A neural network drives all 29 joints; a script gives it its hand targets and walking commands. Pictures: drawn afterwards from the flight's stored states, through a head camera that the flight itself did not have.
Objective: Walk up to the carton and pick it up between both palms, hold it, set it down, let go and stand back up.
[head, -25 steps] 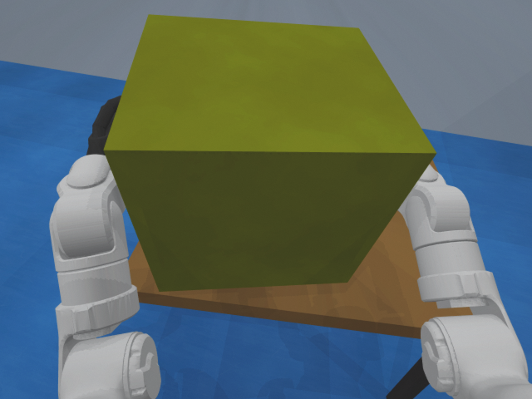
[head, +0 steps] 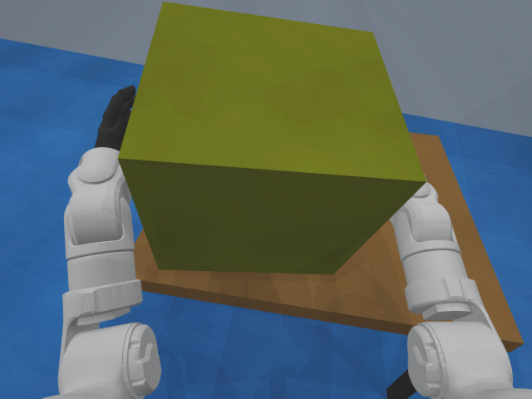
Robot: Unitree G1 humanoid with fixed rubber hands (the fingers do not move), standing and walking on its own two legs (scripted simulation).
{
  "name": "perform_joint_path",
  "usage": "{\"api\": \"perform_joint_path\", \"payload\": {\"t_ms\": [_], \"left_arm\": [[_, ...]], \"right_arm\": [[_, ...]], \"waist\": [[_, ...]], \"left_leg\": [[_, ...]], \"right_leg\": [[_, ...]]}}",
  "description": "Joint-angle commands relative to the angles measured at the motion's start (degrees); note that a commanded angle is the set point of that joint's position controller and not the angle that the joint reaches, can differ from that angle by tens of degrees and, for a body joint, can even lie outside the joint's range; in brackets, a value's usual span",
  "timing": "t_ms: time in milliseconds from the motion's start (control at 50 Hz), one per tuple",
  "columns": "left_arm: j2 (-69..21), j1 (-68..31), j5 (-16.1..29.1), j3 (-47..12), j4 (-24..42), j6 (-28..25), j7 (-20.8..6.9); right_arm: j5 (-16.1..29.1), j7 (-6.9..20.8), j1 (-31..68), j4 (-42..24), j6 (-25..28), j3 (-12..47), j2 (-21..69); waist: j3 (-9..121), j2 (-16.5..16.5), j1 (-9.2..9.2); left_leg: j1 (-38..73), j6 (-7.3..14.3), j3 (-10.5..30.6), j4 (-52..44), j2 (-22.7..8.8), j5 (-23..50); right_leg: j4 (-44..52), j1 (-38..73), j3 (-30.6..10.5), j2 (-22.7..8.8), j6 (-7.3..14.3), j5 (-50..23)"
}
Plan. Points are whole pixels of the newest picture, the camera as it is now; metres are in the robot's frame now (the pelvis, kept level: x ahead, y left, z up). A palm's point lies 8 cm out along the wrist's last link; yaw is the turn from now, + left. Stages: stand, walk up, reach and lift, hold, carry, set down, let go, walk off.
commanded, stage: set down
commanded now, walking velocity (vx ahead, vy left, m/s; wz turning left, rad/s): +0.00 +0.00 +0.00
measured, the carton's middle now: (260, 157) +0.41 +0.00 +0.18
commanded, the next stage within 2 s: none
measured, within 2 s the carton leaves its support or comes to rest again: neither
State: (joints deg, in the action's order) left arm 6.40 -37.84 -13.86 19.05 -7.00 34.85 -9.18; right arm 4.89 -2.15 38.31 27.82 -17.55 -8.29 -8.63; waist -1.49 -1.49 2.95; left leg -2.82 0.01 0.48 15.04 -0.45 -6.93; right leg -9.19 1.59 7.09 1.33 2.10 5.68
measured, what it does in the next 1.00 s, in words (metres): stands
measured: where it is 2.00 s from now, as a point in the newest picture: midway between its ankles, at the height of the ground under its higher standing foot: outside the picture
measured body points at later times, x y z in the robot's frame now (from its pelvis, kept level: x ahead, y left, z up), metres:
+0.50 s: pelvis +0.02 +0.00 +0.00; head +0.00 +0.02 +0.45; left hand +0.41 +0.19 +0.19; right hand +0.40 -0.20 +0.15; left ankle +0.02 +0.12 -0.75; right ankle +0.00 -0.09 -0.75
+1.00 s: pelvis +0.02 +0.00 +0.00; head +0.03 +0.01 +0.45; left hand +0.44 +0.17 +0.15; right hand +0.41 -0.21 +0.12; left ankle +0.02 +0.12 -0.75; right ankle +0.00 -0.09 -0.75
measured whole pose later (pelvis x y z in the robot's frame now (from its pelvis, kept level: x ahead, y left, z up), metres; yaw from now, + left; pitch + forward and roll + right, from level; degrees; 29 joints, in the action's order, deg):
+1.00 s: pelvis +0.02 +0.00 +0.00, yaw +0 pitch -1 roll -1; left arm 4.5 -37.4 -11.4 15.9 -25.2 17.7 -3.3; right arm -2.5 0.3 35.8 42.5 -1.7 -13.1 -8.5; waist -1.1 -0.7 2.6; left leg -5.5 0.3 0.8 14.4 -0.1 -7.8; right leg -7.8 -0.6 7.3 1.1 1.5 6.2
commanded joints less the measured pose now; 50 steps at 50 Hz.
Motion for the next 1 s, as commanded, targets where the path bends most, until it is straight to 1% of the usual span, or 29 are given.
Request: {"api": "perform_joint_path", "payload": {"t_ms": [0,60,100,160,220,260,320,420,540,600,660,740,820,980], "left_arm": [[-16.48,-24.33,7.07,-19.85,8.39,-7.63,-4.32],[-17.79,-22.85,8.50,-23.37,10.25,-10.71,-2.66],[-18.46,-22.47,9.40,-25.49,11.55,-12.21,-1.56],[-19.21,-22.26,10.20,-27.58,12.76,-13.41,-0.12],[-19.19,-21.70,10.12,-27.88,12.58,-13.21,0.75],[-18.80,-20.89,9.80,-27.27,11.81,-12.33,0.89],[-17.93,-19.59,8.89,-25.18,9.73,-10.59,0.51],[-17.11,-19.22,7.18,-21.81,6.36,-9.12,-0.57],[-17.94,-21.31,6.63,-21.64,4.17,-11.55,-0.83],[-18.59,-22.86,6.85,-22.20,2.54,-13.24,-0.45],[-19.38,-24.67,7.22,-22.61,0.57,-15.03,0.19],[-20.36,-26.41,7.24,-22.49,-2.49,-17.24,1.06],[-20.89,-27.20,6.50,-21.06,-5.91,-18.74,1.55],[-21.14,-27.54,4.69,-17.62,-10.48,-21.07,1.56]], "right_arm": [[-0.05,4.07,30.27,-15.91,10.19,12.49,13.26],[0.26,3.77,29.24,-18.36,14.54,15.80,14.22],[0.83,3.52,29.08,-19.61,16.62,18.03,15.10],[1.85,3.22,29.32,-20.73,18.56,20.80,16.42],[2.75,2.95,29.36,-20.31,18.92,22.26,17.15],[3.26,2.75,28.83,-19.16,18.33,22.29,17.11],[3.68,2.50,27.79,-16.63,16.81,21.10,16.51],[3.05,2.72,26.74,-12.44,14.78,17.32,15.10],[0.17,4.09,27.30,-9.72,15.66,13.19,14.01],[-1.47,4.96,28.26,-8.24,16.60,11.61,13.91],[-3.15,5.83,29.87,-6.89,17.70,10.42,14.24],[-4.92,6.73,31.73,-4.92,19.12,9.41,15.25],[-6.04,7.27,32.67,-2.56,19.86,8.97,16.76],[-7.50,7.47,32.84,0.20,21.00,8.41,19.32]], "waist": [[21.05,2.02,0.82],[25.31,1.73,0.53],[27.60,1.40,0.17],[29.77,0.78,-0.61],[29.54,0.45,-1.43],[27.68,0.34,-1.74],[23.70,0.07,-1.95],[19.50,0.83,-1.49],[21.02,2.65,0.06],[21.64,3.16,0.76],[23.14,3.07,1.02],[25.32,2.88,0.80],[26.15,2.10,-0.03],[27.53,0.85,-1.34]], "left_leg": [[4.03,-1.70,-1.41,-1.05,1.43,9.58],[6.51,-2.07,-1.01,0.19,1.25,16.37],[7.27,-2.19,-0.77,0.92,1.24,19.58],[6.73,-1.89,-0.51,1.48,1.31,21.82],[5.26,-1.34,-0.37,1.23,1.42,21.42],[4.22,-1.02,-0.42,0.84,1.50,20.12],[2.94,-0.72,-0.49,-0.07,1.64,17.29],[2.88,-1.14,-0.72,-1.04,1.79,13.56],[5.87,-2.87,-0.50,-0.02,1.77,13.93],[6.62,-3.50,-0.24,0.42,1.64,13.09],[6.82,-3.71,0.07,0.70,1.50,12.53],[6.33,-3.56,0.47,0.88,1.44,12.96],[4.58,-2.78,0.68,0.47,1.60,13.17],[0.84,-0.97,0.79,-0.71,2.19,14.64]], "right_leg": [[-0.66,9.37,-1.42,0.20,-1.86,-10.02],[-1.60,11.98,-1.55,0.44,-2.30,-17.46],[-2.27,13.38,-1.74,0.56,-2.67,-21.41],[-3.35,15.45,-2.25,0.52,-3.29,-25.80],[-4.21,16.89,-2.77,0.28,-3.82,-28.13],[-4.33,17.02,-3.06,0.05,-4.07,-28.14],[-3.91,16.38,-3.32,-0.26,-4.27,-26.30],[-2.64,13.46,-2.99,-0.29,-4.10,-21.33],[-1.54,8.85,-1.59,0.71,-3.36,-17.32],[-1.00,6.32,-0.95,1.04,-3.01,-14.38],[-0.85,4.88,-0.53,1.22,-2.84,-12.66],[-1.08,4.83,-0.39,1.26,-2.81,-13.16],[-1.59,6.41,-0.66,1.00,-3.13,-15.28],[-3.28,11.19,-1.53,0.33,-4.10,-22.84]]}}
